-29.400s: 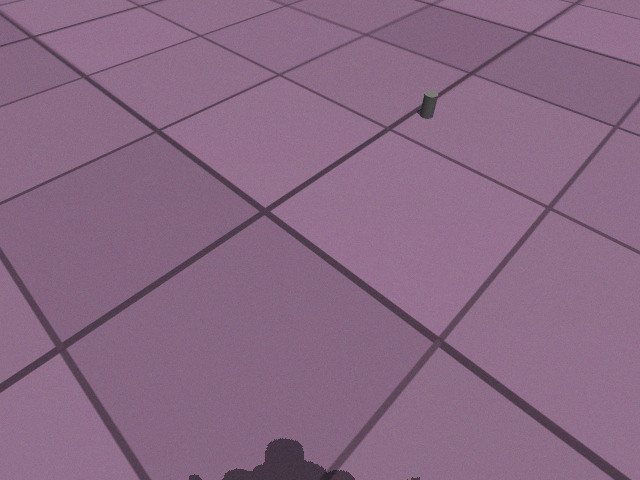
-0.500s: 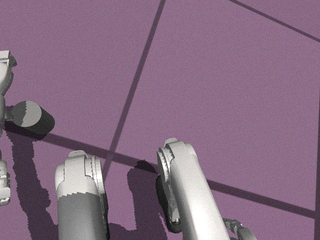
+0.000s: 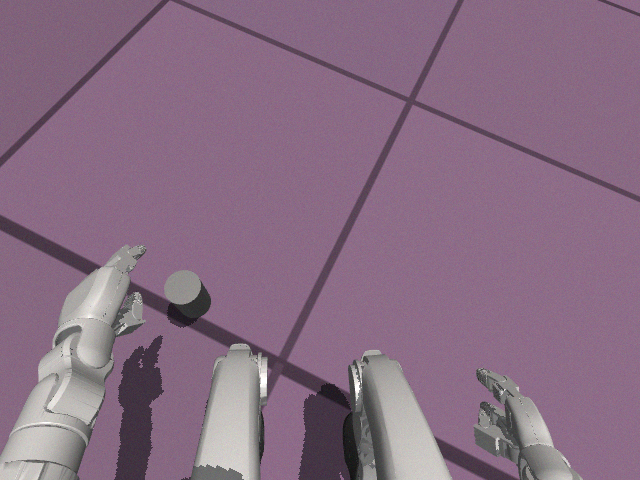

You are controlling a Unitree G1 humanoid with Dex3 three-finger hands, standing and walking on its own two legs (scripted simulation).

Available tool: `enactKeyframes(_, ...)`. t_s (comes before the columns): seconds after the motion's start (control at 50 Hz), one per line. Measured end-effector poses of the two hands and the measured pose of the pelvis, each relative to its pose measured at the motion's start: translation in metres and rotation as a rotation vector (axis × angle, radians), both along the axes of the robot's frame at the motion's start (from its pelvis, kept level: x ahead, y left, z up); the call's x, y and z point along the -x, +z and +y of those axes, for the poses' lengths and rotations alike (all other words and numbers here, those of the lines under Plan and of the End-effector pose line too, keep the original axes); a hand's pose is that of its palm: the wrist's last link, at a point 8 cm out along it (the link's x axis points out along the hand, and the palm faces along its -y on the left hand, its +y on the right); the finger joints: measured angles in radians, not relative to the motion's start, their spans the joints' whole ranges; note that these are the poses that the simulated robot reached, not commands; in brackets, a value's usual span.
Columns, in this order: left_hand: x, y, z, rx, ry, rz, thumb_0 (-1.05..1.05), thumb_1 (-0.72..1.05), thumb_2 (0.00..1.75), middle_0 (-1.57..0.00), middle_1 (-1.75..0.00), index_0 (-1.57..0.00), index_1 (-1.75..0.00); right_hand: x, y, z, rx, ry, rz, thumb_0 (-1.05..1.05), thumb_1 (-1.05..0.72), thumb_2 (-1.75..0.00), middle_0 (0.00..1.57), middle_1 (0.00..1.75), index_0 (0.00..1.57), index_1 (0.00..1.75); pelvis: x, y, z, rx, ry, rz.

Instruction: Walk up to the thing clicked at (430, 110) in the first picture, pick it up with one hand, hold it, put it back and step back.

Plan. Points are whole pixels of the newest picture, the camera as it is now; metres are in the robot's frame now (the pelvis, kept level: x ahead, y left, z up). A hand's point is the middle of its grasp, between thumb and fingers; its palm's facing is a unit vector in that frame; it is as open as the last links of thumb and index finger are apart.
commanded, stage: home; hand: left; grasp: from above
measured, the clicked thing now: (189, 295) +0.45 +0.27 -0.47
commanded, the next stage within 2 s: none
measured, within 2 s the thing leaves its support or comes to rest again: neither
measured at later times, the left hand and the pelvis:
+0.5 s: hand (97, 372) +0.24 +0.20 +0.09, palm faces +0.09 -0.96 -0.27, open 7.4 cm; pelvis +0.06 +0.00 +0.16, yaw +4 degrees
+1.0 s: hand (78, 404) +0.21 +0.19 +0.13, palm faces +0.13 -0.97 -0.20, open 7.4 cm; pelvis +0.07 +0.00 +0.18, yaw +5 degrees
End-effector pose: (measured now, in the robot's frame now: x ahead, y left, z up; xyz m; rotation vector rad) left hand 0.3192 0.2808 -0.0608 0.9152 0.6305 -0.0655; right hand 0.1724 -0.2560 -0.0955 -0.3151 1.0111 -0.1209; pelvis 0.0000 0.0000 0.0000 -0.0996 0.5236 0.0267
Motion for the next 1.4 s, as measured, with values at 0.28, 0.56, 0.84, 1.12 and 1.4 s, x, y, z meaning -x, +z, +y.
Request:
enactKeyframes(0.28,0.071,0.101,-0.024,0.353,0.339,0.052,0.01,0.87,0.88,-0.21,-0.3,-0.2,-0.3,-0.059,0.116,0.038,-0.063,0.033,-0.259,0.01,-0.9,-0.9,0.2,0.3,0.21,0.3,-0.029,0.096,-0.002,-0.027,0.038,-0.143)
enactKeyframes(0.56,0.107,0.203,-0.042,0.568,0.548,0.06,0.01,0.9,0.9,-0.21,-0.3,-0.2,-0.3,-0.046,0.194,0.033,-0.022,-0.05,-0.312,0.01,-0.9,-0.9,0.2,0.3,0.21,0.3,-0.069,0.17,0.0,-0.053,0.056,-0.275)
enactKeyframes(0.84,0.123,0.22,-0.044,0.608,0.561,0.059,0.01,0.9,0.9,-0.21,-0.3,-0.2,-0.3,-0.077,0.226,0.026,0.002,-0.002,-0.465,0.01,-0.9,-0.9,0.2,0.3,0.21,0.3,-0.074,0.181,-0.002,-0.067,0.067,-0.332)
enactKeyframes(1.12,0.126,0.22,-0.047,0.603,0.559,0.058,0.01,0.9,0.9,-0.21,-0.3,-0.2,-0.3,-0.072,0.221,0.03,-0.015,0.02,-0.444,0.01,-0.9,-0.9,0.2,0.3,0.21,0.3,-0.071,0.181,-0.004,-0.069,0.068,-0.339)
enactKeyframes(1.4,0.123,0.221,-0.049,0.602,0.546,0.057,0.01,0.9,0.9,-0.21,-0.3,-0.2,-0.3,-0.061,0.215,0.024,-0.005,-0.01,-0.421,0.02,-0.9,-0.9,0.2,0.3,0.21,0.3,-0.071,0.18,-0.005,-0.07,0.061,-0.339)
